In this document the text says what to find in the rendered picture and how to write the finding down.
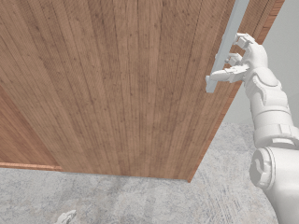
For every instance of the right robot forearm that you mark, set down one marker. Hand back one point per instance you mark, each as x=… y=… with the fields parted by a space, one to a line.
x=271 y=115

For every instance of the robot right hand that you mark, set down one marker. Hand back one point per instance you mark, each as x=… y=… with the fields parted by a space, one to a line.
x=254 y=57

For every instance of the right robot upper arm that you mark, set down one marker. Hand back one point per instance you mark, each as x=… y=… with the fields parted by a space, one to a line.
x=276 y=171

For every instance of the handle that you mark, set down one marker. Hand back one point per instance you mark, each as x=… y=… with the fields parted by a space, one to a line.
x=233 y=24

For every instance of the wardrobe door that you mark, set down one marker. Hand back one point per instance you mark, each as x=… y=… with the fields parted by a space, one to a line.
x=19 y=142
x=118 y=87

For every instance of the robot left hand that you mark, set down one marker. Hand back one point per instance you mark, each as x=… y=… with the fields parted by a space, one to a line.
x=65 y=218

